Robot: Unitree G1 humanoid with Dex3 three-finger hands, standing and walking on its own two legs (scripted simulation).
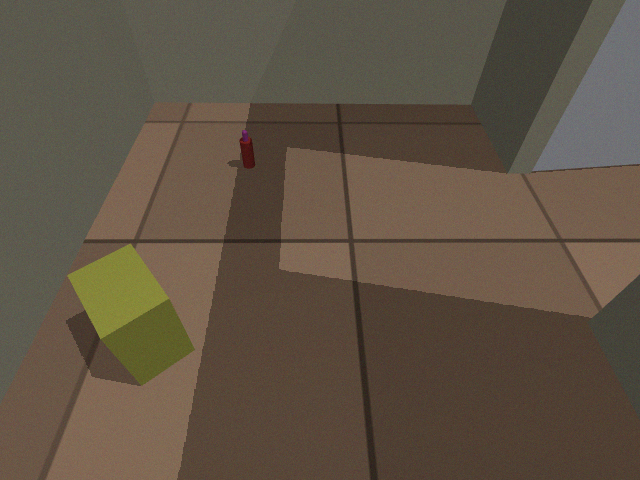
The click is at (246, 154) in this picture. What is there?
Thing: necked bottle
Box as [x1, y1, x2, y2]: [240, 130, 254, 168]
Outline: 243,130 242,137 240,139 243,164 245,167 250,168 254,165 251,139 247,136 246,131
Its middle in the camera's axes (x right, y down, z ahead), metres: -0.35 -0.43 +1.91
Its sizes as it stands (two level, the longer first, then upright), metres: 0.060 0.060 0.207
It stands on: the floor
